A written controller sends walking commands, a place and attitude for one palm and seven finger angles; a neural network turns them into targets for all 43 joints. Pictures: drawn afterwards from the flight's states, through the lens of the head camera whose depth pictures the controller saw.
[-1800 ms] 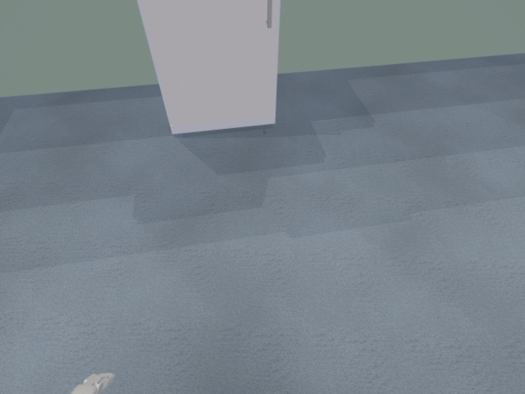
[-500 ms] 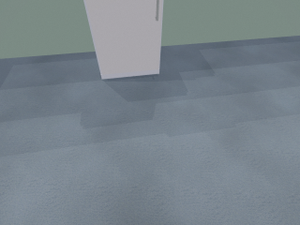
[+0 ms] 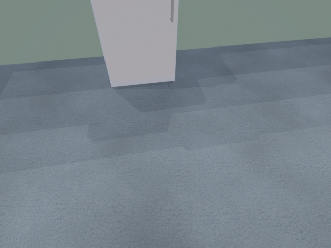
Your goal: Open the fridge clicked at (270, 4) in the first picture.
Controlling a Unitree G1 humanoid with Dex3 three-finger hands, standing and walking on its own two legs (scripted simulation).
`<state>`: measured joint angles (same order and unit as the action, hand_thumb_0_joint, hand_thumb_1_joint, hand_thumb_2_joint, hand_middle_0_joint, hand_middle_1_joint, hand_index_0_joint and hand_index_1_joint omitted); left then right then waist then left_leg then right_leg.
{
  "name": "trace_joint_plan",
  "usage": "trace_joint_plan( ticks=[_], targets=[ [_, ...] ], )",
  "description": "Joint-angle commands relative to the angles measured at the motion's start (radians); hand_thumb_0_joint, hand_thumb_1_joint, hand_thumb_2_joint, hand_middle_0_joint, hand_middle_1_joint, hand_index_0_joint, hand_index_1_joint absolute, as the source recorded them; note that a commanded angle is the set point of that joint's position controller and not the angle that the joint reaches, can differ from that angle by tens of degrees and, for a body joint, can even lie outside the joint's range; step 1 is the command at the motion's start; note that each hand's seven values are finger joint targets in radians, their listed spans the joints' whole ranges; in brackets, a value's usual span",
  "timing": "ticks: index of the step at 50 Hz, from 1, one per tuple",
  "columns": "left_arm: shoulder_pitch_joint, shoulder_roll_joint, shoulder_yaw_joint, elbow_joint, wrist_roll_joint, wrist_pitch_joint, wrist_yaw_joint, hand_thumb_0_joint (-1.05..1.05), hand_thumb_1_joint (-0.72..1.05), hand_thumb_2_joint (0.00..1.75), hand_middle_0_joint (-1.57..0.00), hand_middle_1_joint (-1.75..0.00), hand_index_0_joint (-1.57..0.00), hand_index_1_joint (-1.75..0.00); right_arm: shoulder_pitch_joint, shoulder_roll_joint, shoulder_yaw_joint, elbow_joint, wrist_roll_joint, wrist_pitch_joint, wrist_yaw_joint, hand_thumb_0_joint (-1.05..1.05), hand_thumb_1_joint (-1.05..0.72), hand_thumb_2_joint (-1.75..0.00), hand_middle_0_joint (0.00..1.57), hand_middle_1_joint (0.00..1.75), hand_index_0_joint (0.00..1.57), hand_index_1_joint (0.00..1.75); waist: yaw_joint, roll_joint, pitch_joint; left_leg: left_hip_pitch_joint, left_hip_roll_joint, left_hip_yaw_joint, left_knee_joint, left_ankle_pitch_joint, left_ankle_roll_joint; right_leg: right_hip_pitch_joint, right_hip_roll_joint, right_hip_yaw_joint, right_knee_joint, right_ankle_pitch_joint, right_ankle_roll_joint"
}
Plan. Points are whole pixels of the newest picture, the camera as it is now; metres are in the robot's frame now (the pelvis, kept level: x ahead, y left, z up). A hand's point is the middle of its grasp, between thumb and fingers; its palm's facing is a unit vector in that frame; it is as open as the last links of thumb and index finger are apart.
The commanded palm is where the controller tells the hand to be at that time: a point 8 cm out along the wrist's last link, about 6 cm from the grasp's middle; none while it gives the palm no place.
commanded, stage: look at it before walking up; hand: right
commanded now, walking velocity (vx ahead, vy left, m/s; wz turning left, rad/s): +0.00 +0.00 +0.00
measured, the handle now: out of the picture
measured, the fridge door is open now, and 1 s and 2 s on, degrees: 0 0 0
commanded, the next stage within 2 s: walk to a spot facing it in 0.04 s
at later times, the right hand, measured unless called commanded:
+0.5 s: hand out of the picture +0.02 -0.20 -0.20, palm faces +0.01 +0.99 -0.15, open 7.4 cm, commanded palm none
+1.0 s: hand (218, 190) +0.35 -0.16 -0.19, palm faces -0.05 +0.98 -0.18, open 7.3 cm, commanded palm none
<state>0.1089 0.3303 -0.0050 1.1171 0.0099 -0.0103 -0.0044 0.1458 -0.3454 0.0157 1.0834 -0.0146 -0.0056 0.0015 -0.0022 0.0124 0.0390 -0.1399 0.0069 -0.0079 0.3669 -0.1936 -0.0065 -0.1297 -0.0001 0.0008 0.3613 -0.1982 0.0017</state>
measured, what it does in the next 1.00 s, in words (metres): walks ahead: left foot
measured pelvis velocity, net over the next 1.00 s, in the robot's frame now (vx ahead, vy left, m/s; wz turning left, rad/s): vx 0.25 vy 0.02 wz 0.02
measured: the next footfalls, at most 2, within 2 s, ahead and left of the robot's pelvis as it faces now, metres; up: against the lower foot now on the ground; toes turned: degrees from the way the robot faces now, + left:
left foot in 0.84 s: +0.36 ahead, +0.12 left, +0.00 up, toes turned +10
right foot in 1.22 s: +0.45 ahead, -0.12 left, +0.00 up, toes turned -10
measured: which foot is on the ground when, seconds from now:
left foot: down 0.00-0.48, up 0.50-0.82, down 0.84-1.00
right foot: down 0.00-0.84, up 0.86-1.00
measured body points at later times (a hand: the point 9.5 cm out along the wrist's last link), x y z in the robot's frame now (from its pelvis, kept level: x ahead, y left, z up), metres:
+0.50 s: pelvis +0.07 -0.02 -0.02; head +0.06 -0.05 +0.43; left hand +0.05 +0.22 -0.16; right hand +0.02 -0.26 -0.19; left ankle +0.00 +0.12 -0.74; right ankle +0.00 -0.12 -0.75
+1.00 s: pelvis +0.25 +0.02 -0.02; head +0.27 +0.01 +0.42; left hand +0.19 +0.24 -0.18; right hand +0.35 -0.21 -0.17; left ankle +0.32 +0.12 -0.75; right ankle +0.20 -0.10 -0.66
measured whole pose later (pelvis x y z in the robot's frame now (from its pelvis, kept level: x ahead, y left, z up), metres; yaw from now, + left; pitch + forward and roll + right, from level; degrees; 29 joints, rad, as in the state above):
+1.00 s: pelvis +0.25 +0.02 -0.02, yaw +1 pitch -2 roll +2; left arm 0.37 0.15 0.05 1.13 0.03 -0.02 0.01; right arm 0.16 -0.18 -0.04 1.01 -0.03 -0.05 -0.01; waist 0.06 -0.01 0.08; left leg -0.33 0.01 0.18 0.59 -0.22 0.05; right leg -0.43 -0.11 -0.05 1.23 -0.38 -0.02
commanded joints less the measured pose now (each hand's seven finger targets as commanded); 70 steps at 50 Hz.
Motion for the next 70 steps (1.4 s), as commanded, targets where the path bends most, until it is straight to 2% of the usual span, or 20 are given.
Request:
trace_joint_plan(
  ticks=[1, 7, 9, 14, 21, 22, 24, 27, 35, 40, 41, 42, 43, 45, 50, 59, 60, 62, 65, 70],
  targets=[
    [-0.049, 0.215, 0.039, -0.063, -0.005, -0.023, 0.014, 0.0, 0.9, 0.9, -0.2, -0.3, -0.2, -0.3, -0.037, -0.2, -0.044, -0.059, 0.003, -0.023, -0.013, 0.0, -0.9, -0.9, 0.2, 0.3, 0.2, 0.3, -0.002, -0.011, -0.067, 0.0, 0.114, -0.099, -0.056, 0.115, 0.034, 0.013, -0.12, 0.105, -0.057, 0.135, -0.03],
    [-0.049, 0.215, 0.037, -0.064, -0.004, -0.025, 0.015, 0.0, 0.9, 0.9, -0.2, -0.3, -0.2, -0.3, -0.036, -0.199, -0.045, -0.059, 0.003, -0.022, -0.012, 0.0, -0.9, -0.9, 0.2, 0.3, 0.2, 0.3, -0.002, -0.015, -0.067, 0.003, 0.113, -0.098, -0.057, 0.117, 0.033, 0.015, -0.12, 0.106, -0.061, 0.138, -0.03],
    [0.023, 0.084, 0.006, -0.032, 0.003, -0.005, 0.009, 0.0, 0.9, 0.9, -0.2, -0.3, -0.2, -0.3, 0.037, -0.071, -0.017, -0.024, 0.002, -0.003, -0.017, 0.0, -0.9, -0.9, 0.2, 0.3, 0.2, 0.3, -0.001, -0.003, -0.088, 0.006, 0.104, -0.09, -0.049, -0.044, 0.015, 0.016, -0.109, 0.078, -0.041, 0.009, -0.01],
    [0.075, 0.076, 0.019, -0.047, 0.015, 0.005, 0.003, 0.0, 0.9, 0.9, -0.2, -0.3, -0.2, -0.3, 0.12, -0.08, -0.04, -0.034, -0.01, 0.009, 0.004, 0.0, -0.9, -0.9, 0.2, 0.3, 0.2, 0.3, -0.014, 0.041, 0.094, -0.105, 0.097, -0.172, -0.068, -0.424, 0.062, -0.187, -0.067, 0.071, 0.022, -0.364, -0.029],
    [0.173, -0.004, 0.03, -0.07, 0.005, -0.036, 0.006, 0.0, 0.9, 0.9, -0.2, -0.3, -0.2, -0.3, 0.211, -0.067, -0.077, -0.036, -0.006, -0.025, -0.006, 0.0, -0.9, -0.9, 0.2, 0.3, 0.2, 0.3, 0.011, 0.101, 0.076, -0.066, 0.216, -0.254, -0.039, -0.206, 0.162, -0.175, -0.055, -0.066, 0.194, -0.206, -0.02],
    [0.253, -0.009, 0.031, -0.044, 0.003, -0.045, 0.008, 0.0, 0.9, 0.9, -0.2, -0.3, -0.2, -0.3, 0.185, -0.041, -0.076, -0.041, -0.004, -0.024, -0.005, 0.0, -0.9, -0.9, 0.2, 0.3, 0.2, 0.3, 0.051, 0.025, 0.068, -0.147, 0.153, -0.163, 0.074, -0.132, 0.13, -0.037, -0.071, -0.037, 0.092, -0.15, -0.032],
    [0.528, 0.079, 0.061, 0.057, 0.018, -0.062, 0.029, 0.0, 0.9, 0.9, -0.2, -0.3, -0.2, -0.3, 0.065, 0.066, -0.053, -0.1, -0.004, -0.036, -0.003, 0.0, -0.9, -0.9, 0.2, 0.3, 0.2, 0.3, 0.141, -0.362, 0.092, -0.554, -0.046, 0.092, 0.621, -0.336, 0.031, 0.275, -0.357, 0.412, -0.12, 0.211, -0.157],
    [0.504, -0.001, 0.041, 0.041, 0.015, -0.067, 0.045, 0.0, 0.9, 0.9, -0.2, -0.3, -0.2, -0.3, 0.011, 0.077, -0.064, -0.11, -0.006, -0.045, 0.005, 0.0, -0.9, -0.9, 0.2, 0.3, 0.2, 0.3, 0.093, -0.086, 0.136, -0.648, 0.073, 0.004, 0.795, -0.283, 0.037, 0.265, -0.378, 0.31, -0.077, 0.452, -0.225],
    [0.466, -0.066, 0.04, 0.06, 0.012, -0.087, 0.052, 0.0, 0.9, 0.9, -0.2, -0.3, -0.2, -0.3, -0.082, 0.153, -0.058, -0.15, 0.001, -0.025, 0.035, 0.0, -0.9, -0.9, 0.2, 0.3, 0.2, 0.3, 0.042, -0.145, 0.143, -0.415, 0.056, 0.145, 0.378, -0.019, 0.035, 0.115, -0.226, 0.014, -0.186, 0.417, -0.144],
    [0.419, -0.021, 0.06, 0.065, 0.002, -0.076, 0.045, 0.0, 0.9, 0.9, -0.2, -0.3, -0.2, -0.3, 0.234, 0.081, -0.086, -0.064, -0.013, -0.04, 0.016, 0.0, -0.9, -0.9, 0.2, 0.3, 0.2, 0.3, -0.112, -0.093, -0.038, 0.062, -0.028, 0.17, 0.213, 0.052, 0.094, 0.061, -0.206, -0.067, 0.231, 0.71, -0.098],
    [0.427, -0.054, 0.057, 0.058, -0.005, -0.075, 0.034, 0.0, 0.9, 0.9, -0.2, -0.3, -0.2, -0.3, 0.364, 0.014, -0.106, -0.026, -0.022, -0.055, 0.005, 0.0, -0.9, -0.9, 0.2, 0.3, 0.2, 0.3, -0.163, -0.015, -0.111, 0.294, 0.092, 0.042, 0.18, 0.042, 0.136, -0.128, -0.162, -0.074, 0.497, 0.481, -0.066],
    [0.479, -0.125, 0.047, 0.03, -0.018, -0.079, 0.03, 0.0, 0.9, 0.9, -0.2, -0.3, -0.2, -0.3, 0.444, -0.086, -0.129, -0.008, -0.018, -0.058, -0.011, 0.0, -0.9, -0.9, 0.2, 0.3, 0.2, 0.3, -0.154, 0.195, -0.221, 0.439, 0.397, -0.414, 0.063, -0.009, 0.255, -0.375, -0.019, -0.094, 0.87, -0.214, -0.03],
    [0.407, -0.122, 0.054, 0.0, -0.015, -0.071, 0.029, 0.0, 0.9, 0.9, -0.2, -0.3, -0.2, -0.3, 0.419, -0.112, -0.134, -0.013, 0.003, -0.05, -0.011, 0.0, -0.9, -0.9, 0.2, 0.3, 0.2, 0.3, -0.14, 0.146, -0.185, 0.32, 0.477, -0.564, -0.089, -0.171, 0.301, -0.437, -0.028, -0.008, 1.05, -0.357, -0.054],
    [0.32, -0.126, 0.066, -0.032, 0.003, -0.051, 0.015, 0.0, 0.9, 0.9, -0.2, -0.3, -0.2, -0.3, 0.189, -0.025, -0.11, -0.069, 0.002, -0.046, -0.015, 0.0, -0.9, -0.9, 0.2, 0.3, 0.2, 0.3, -0.054, 0.08, 0.009, -0.032, 0.427, -0.439, -0.184, -0.483, 0.233, -0.466, -0.127, 0.02, 1.055, -0.216, -0.056],
    [0.375, -0.174, 0.063, -0.029, 0.017, 0.0, 0.0, 0.0, 0.9, 0.9, -0.2, -0.3, -0.2, -0.3, 0.073, 0.046, -0.084, -0.085, -0.016, -0.061, -0.019, 0.0, -0.9, -0.9, 0.2, 0.3, 0.2, 0.3, 0.069, 0.08, 0.03, -0.336, 0.292, -0.068, -0.211, -0.268, 0.16, -0.287, -0.173, -0.042, 0.746, -0.131, 0.004],
    [0.277, -0.112, 0.077, -0.107, 0.015, -0.039, -0.02, 0.0, 0.9, 0.9, -0.2, -0.3, -0.2, -0.3, 0.128, 0.016, -0.1, -0.078, -0.013, -0.048, -0.001, 0.0, -0.9, -0.9, 0.2, 0.3, 0.2, 0.3, 0.069, -0.019, 0.049, -0.307, 0.213, 0.01, -0.059, -0.37, 0.127, -0.013, -0.093, -0.169, 0.223, -0.071, 0.022],
    [0.343, -0.068, 0.087, -0.09, 0.016, -0.045, -0.012, 0.0, 0.9, 0.9, -0.2, -0.3, -0.2, -0.3, 0.146, 0.048, -0.092, -0.082, -0.01, -0.045, 0.003, 0.0, -0.9, -0.9, 0.2, 0.3, 0.2, 0.3, 0.091, -0.142, 0.028, -0.349, 0.151, 0.057, 0.111, -0.323, 0.099, 0.083, -0.123, -0.095, 0.13, -0.175, 0.009],
    [0.503, 0.068, 0.111, -0.055, 0.033, -0.054, 0.008, 0.0, 0.9, 0.9, -0.2, -0.3, -0.2, -0.3, 0.074, 0.114, -0.077, -0.153, -0.01, -0.047, 0.011, 0.0, -0.9, -0.9, 0.2, 0.3, 0.2, 0.3, 0.146, -0.406, 0.038, -0.611, -0.001, 0.118, 0.689, -0.379, 0.029, 0.16, -0.463, 0.492, -0.22, -0.449, -0.143],
    [0.314, -0.04, 0.073, -0.099, 0.017, -0.068, 0.021, 0.0, 0.9, 0.9, -0.2, -0.3, -0.2, -0.3, 0.078, 0.088, -0.091, -0.113, -0.019, -0.048, 0.025, 0.0, -0.9, -0.9, 0.2, 0.3, 0.2, 0.3, 0.048, -0.09, 0.068, -0.611, 0.114, 0.01, 0.859, -0.122, 0.027, 0.03, -0.396, 0.3, -0.221, -0.297, -0.129],
    [0.311, -0.078, 0.066, -0.063, 0.006, -0.094, 0.031, 0.0, 0.9, 0.9, -0.2, -0.3, -0.2, -0.3, 0.146, 0.13, -0.087, -0.07, -0.018, -0.019, 0.024, 0.0, -0.9, -0.9, 0.2, 0.3, 0.2, 0.3, 0.004, -0.082, 0.007, -0.554, 0.123, 0.035, 0.784, 0.006, -0.014, 0.098, -0.295, -0.006, -0.191, 0.163, -0.112]
  ],
)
